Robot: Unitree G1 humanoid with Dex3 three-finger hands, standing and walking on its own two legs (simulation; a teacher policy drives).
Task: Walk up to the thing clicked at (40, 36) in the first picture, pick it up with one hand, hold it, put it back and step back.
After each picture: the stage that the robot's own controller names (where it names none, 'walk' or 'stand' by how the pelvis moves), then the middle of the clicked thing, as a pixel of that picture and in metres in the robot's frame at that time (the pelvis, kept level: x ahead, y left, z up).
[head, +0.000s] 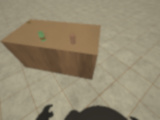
stand; (42, 36) +0.86 +0.68 -0.09
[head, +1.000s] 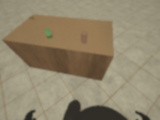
walk; (48, 34) +0.80 +0.52 -0.05
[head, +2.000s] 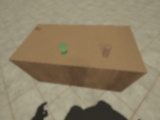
walk; (63, 49) +0.60 +0.27 -0.06
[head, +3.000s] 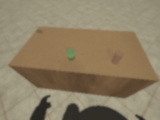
stand; (71, 55) +0.53 +0.20 -0.05
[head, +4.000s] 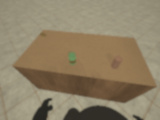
stand; (72, 58) +0.53 +0.20 -0.08
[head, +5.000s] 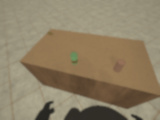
stand; (74, 58) +0.53 +0.19 -0.08
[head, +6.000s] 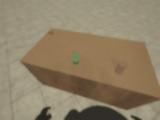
stand; (75, 59) +0.52 +0.17 -0.09
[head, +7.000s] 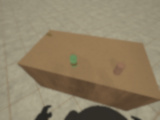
stand; (73, 61) +0.51 +0.19 -0.09
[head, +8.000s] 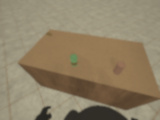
stand; (74, 60) +0.51 +0.18 -0.09
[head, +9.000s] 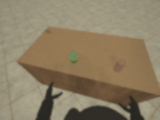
rise first; (73, 58) +0.52 +0.20 -0.09
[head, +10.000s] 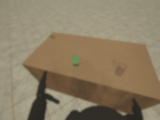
go down; (75, 61) +0.51 +0.19 -0.09
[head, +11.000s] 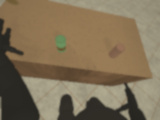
go down; (61, 44) +0.51 +0.19 -0.02
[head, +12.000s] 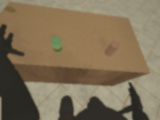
approach; (57, 45) +0.53 +0.20 -0.01
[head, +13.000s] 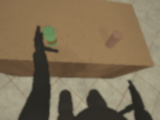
close in; (50, 37) +0.54 +0.21 +0.03
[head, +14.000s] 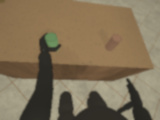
lift; (53, 43) +0.51 +0.20 +0.02
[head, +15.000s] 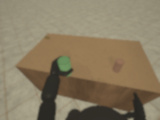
lift; (65, 66) +0.30 +0.17 +0.14
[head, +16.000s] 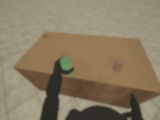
hold; (67, 66) +0.33 +0.17 +0.10
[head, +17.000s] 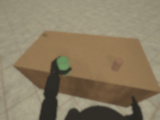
hold; (64, 66) +0.32 +0.19 +0.10
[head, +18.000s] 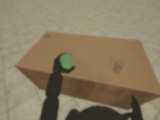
hold; (67, 64) +0.32 +0.16 +0.13
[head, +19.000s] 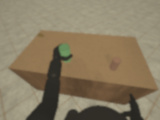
crouch; (65, 53) +0.42 +0.18 +0.12
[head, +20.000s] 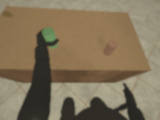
lower; (50, 38) +0.53 +0.21 +0.06
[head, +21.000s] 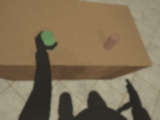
lower; (49, 41) +0.52 +0.20 +0.03
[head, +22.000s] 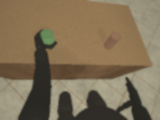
lower; (48, 40) +0.52 +0.21 +0.03
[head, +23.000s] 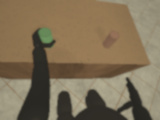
lower; (47, 38) +0.53 +0.21 +0.03
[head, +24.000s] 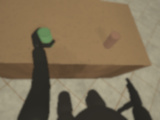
lower; (46, 38) +0.53 +0.22 +0.03
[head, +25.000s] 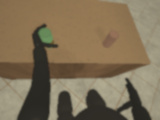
open; (47, 39) +0.53 +0.21 +0.03
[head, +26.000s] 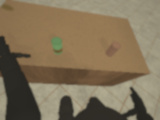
sink last; (57, 46) +0.51 +0.20 +0.00
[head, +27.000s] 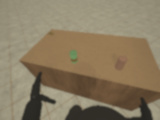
sink last; (73, 56) +0.53 +0.21 -0.03
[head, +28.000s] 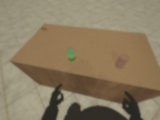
stand; (71, 55) +0.50 +0.20 -0.02
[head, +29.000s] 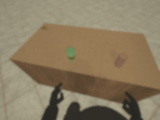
stand; (71, 54) +0.52 +0.20 -0.02
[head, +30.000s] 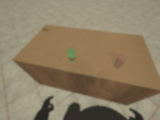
stand; (71, 55) +0.52 +0.20 -0.04
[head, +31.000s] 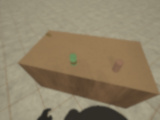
stand; (73, 59) +0.53 +0.20 -0.09
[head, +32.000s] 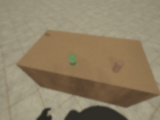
stand; (72, 60) +0.51 +0.19 -0.09
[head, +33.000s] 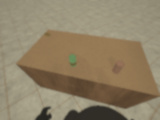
stand; (72, 60) +0.51 +0.19 -0.09
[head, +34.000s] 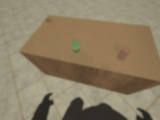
walk; (76, 47) +0.58 +0.17 -0.07
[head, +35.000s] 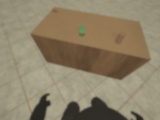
walk; (82, 32) +0.83 +0.14 -0.08
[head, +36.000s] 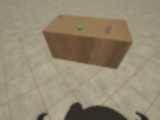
stand; (80, 27) +1.15 +0.27 -0.07
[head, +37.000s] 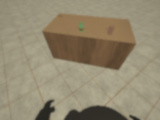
stand; (81, 27) +1.12 +0.18 -0.09
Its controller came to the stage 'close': yes
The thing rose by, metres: 0.21
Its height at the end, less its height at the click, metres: +0.00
